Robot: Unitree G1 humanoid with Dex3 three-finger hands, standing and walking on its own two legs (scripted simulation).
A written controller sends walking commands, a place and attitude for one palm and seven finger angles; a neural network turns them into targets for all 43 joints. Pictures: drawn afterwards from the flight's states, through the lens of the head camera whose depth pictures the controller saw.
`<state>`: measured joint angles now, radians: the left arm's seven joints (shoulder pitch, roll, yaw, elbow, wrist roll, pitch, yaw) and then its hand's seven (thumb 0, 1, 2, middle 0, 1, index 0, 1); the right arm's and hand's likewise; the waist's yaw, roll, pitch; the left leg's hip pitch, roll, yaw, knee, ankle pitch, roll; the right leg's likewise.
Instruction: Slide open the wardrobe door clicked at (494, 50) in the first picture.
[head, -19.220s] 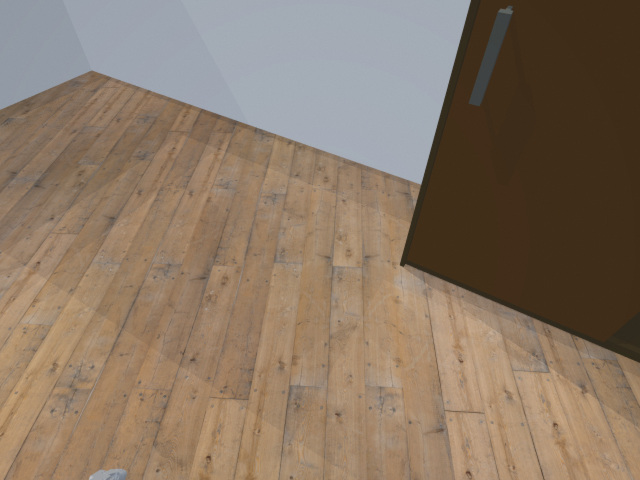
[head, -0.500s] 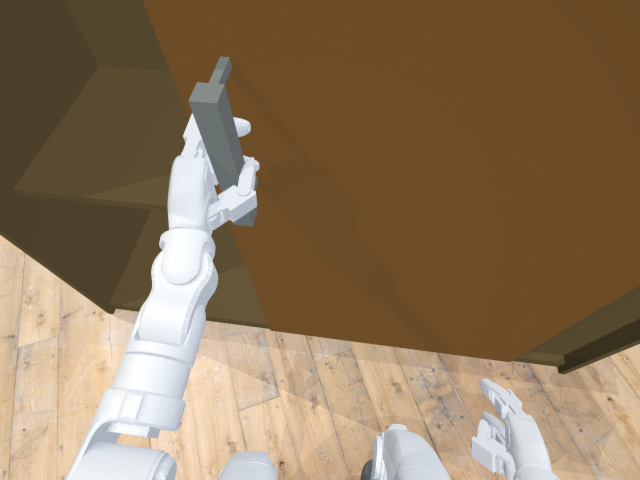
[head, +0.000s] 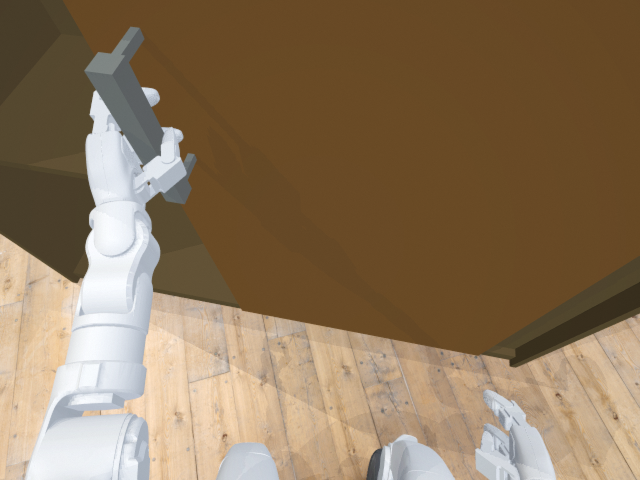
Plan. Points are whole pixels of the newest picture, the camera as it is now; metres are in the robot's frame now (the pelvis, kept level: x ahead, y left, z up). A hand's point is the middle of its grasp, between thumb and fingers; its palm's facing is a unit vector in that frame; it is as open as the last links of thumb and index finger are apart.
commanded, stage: stop walking and hold the door there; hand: left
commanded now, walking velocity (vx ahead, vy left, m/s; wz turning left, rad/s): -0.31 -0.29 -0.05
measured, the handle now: (158, 126) +0.44 +0.28 +0.12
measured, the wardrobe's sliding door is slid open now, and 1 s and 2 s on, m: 0.59 0.59 0.59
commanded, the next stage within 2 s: none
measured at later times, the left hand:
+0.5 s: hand (165, 161) +0.40 +0.26 +0.11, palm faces +0.47 -0.85 -0.24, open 6.7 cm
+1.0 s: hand (166, 160) +0.40 +0.25 +0.12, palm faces +0.44 -0.86 -0.23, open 6.5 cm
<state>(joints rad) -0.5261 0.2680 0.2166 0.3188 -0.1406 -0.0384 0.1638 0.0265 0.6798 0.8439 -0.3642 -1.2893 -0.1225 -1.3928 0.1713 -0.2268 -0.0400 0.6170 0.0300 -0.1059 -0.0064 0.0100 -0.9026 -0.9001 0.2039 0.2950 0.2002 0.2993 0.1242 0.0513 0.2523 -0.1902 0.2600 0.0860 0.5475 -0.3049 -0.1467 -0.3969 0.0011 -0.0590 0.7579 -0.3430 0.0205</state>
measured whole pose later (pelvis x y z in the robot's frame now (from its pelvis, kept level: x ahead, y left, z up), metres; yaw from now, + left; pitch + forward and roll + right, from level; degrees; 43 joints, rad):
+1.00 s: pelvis -0.04 -0.03 +0.01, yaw -7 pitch +0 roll +0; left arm -0.60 0.58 0.40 1.06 -0.04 -0.13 0.14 -0.04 0.65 0.73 -0.25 -1.22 -0.27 -1.36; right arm 0.37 -0.32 0.01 0.77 0.04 -0.05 -0.12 0.01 -0.90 -0.90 0.21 0.30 0.20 0.30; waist -0.06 0.01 0.00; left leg -0.29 0.04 0.18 0.50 -0.21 0.04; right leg -0.30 -0.01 -0.01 0.49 -0.19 0.01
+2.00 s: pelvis -0.08 +0.04 +0.01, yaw -9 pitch +2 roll -1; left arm -0.69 0.52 0.31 1.00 -0.03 -0.11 0.11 -0.06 0.66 0.72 -0.24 -1.28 -0.32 -1.39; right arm 0.30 -0.32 0.02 0.73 0.03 -0.04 -0.10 0.01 -0.90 -0.90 0.21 0.30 0.21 0.30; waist -0.05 0.04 0.05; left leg -0.36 0.01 0.21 0.46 -0.14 0.10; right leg -0.18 0.04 -0.07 0.48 -0.33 -0.04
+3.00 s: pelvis -0.10 +0.02 +0.00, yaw -6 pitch +7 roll -1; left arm -0.78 0.55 0.38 0.96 0.09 0.00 0.06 0.00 -0.31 0.32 -0.27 -1.22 -0.36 -1.32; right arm 0.33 -0.31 -0.02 0.70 0.02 -0.04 -0.05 0.01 -0.90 -0.90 0.21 0.30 0.20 0.30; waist -0.09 -0.01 -0.03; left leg -0.53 0.03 0.15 0.54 -0.14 0.08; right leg -0.33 0.07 -0.09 0.56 -0.35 -0.07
